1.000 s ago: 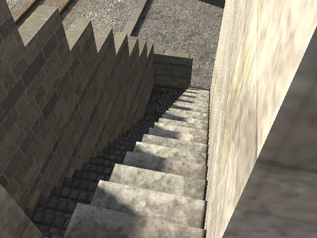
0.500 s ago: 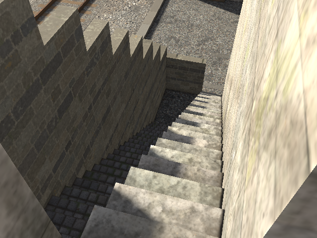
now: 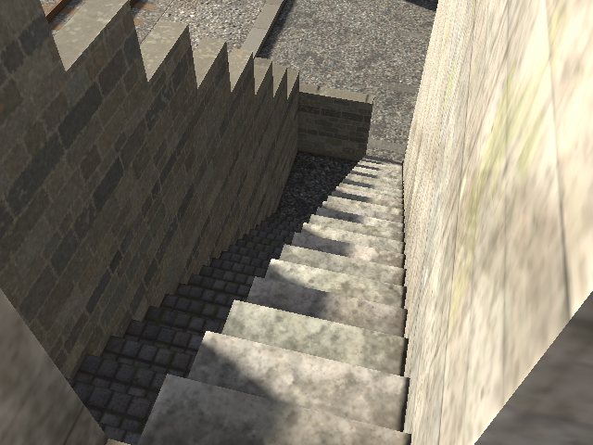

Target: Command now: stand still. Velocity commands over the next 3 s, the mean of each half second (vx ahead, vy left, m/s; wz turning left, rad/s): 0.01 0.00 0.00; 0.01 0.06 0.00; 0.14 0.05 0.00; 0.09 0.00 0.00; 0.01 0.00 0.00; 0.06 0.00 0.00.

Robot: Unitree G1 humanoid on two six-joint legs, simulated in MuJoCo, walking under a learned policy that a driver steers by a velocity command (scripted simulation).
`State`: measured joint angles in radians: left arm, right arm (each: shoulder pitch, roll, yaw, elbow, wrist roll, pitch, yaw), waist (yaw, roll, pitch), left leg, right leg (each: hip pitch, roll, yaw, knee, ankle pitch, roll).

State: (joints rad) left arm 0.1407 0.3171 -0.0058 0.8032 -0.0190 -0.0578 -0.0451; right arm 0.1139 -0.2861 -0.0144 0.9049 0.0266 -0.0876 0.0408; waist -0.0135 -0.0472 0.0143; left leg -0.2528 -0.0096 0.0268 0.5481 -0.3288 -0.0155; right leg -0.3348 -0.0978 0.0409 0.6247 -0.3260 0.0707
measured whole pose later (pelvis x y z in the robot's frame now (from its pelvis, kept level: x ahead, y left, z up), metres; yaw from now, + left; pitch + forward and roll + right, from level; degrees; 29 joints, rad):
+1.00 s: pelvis +0.00 +0.08 +0.01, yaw +0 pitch +1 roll +0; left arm 0.16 0.30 0.05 0.85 0.01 0.00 0.06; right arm 0.26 -0.25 -0.01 0.87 -0.02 0.02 -0.03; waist 0.00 -0.03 0.03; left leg -0.20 -0.07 0.04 0.41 -0.23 0.09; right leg -0.53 -0.01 0.05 1.12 -0.42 0.01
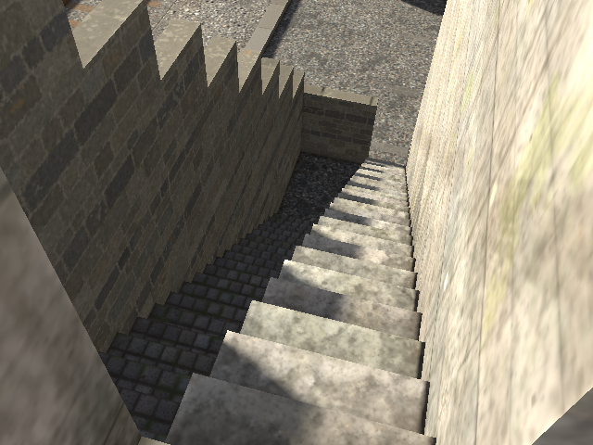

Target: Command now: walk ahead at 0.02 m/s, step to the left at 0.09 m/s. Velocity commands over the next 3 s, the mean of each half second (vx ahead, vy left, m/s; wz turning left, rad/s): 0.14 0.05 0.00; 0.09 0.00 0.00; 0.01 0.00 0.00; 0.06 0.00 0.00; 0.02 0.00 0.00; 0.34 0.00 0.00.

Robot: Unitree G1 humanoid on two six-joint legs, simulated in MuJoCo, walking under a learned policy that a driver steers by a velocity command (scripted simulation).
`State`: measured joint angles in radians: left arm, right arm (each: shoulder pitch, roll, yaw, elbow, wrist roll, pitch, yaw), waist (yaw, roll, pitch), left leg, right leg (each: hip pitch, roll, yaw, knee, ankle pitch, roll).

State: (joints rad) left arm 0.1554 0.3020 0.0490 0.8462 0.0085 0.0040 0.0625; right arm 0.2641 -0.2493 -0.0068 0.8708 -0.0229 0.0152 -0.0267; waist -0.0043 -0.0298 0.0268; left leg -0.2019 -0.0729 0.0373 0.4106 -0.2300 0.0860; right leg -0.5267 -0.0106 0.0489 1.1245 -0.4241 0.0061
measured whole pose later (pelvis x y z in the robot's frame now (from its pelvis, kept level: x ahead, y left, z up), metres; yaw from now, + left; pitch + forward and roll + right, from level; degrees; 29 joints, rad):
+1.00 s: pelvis +0.07 +0.06 -0.01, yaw +0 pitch -1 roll -1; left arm 0.26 0.13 -0.01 1.02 0.01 0.02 0.06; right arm 0.34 -0.16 -0.01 1.03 -0.01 0.02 -0.06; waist 0.00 0.03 0.06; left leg -0.26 0.02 -0.04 0.71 -0.45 0.00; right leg -0.27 0.03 -0.08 0.47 -0.18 -0.05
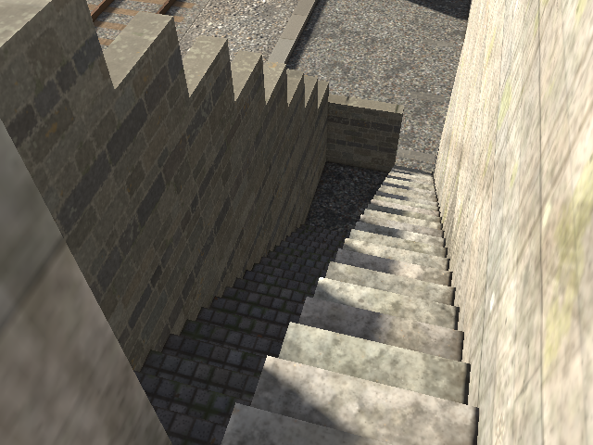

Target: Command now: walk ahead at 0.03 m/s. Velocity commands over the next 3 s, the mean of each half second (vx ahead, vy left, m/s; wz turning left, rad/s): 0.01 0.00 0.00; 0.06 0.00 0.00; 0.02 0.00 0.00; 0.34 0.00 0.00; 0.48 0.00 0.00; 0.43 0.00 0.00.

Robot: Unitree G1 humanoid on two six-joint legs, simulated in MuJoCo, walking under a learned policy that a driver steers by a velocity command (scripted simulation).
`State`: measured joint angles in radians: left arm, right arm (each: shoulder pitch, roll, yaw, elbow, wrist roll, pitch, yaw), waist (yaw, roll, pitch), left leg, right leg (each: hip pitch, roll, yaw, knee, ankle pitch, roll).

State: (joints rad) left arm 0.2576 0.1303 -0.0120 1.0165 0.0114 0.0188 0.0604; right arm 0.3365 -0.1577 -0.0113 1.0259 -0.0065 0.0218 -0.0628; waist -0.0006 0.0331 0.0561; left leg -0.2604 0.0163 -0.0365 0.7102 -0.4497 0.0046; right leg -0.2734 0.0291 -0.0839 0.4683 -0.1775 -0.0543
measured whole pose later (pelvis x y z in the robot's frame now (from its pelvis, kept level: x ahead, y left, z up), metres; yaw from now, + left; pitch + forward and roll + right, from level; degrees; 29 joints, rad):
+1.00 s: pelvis +0.08 +0.02 +0.01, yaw +0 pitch +1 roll +0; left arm 0.38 0.09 0.00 1.15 0.01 0.00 0.08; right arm 0.39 -0.11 -0.05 1.10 -0.02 0.02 -0.09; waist -0.01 0.00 0.01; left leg -0.03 -0.02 -0.01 0.30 -0.28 0.01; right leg -0.15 -0.01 -0.05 0.39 -0.25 -0.01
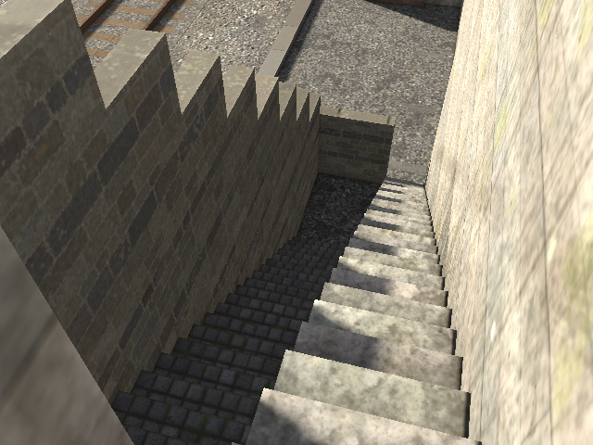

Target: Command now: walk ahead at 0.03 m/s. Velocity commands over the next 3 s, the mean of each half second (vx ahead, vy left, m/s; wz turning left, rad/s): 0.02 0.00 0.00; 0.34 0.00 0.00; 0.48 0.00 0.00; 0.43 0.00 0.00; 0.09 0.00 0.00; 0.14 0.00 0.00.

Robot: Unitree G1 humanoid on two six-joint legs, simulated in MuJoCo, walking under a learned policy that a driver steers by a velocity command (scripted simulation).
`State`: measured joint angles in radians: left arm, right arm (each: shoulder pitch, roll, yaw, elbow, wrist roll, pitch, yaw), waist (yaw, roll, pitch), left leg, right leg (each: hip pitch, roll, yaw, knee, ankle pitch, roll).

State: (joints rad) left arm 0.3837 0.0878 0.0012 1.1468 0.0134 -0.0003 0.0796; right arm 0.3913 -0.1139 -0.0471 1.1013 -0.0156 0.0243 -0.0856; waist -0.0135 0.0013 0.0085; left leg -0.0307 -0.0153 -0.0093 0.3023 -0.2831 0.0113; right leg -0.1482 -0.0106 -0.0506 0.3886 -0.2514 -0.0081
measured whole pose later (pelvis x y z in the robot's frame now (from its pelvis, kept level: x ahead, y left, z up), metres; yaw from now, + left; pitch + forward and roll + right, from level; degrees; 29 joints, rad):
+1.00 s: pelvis +0.11 -0.01 -0.02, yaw -2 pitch +1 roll +1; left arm 0.27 0.21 0.05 0.90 0.01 -0.02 0.01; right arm 0.52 -0.15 -0.02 1.08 0.00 -0.04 -0.04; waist -0.03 0.00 -0.03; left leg -0.03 -0.01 0.08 0.60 -0.46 0.05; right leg -0.45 0.02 -0.04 0.83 -0.20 -0.07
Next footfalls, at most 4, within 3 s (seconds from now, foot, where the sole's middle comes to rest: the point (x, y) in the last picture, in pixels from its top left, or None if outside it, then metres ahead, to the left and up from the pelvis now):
1.00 right None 0.16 -0.10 -0.78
1.36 left None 0.27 0.12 -0.78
1.66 right None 0.40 -0.09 -0.98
1.98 left None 0.55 0.08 -0.97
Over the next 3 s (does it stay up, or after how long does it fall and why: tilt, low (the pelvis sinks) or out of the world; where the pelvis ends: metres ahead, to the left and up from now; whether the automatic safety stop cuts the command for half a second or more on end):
stays up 0.70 -0.21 -0.43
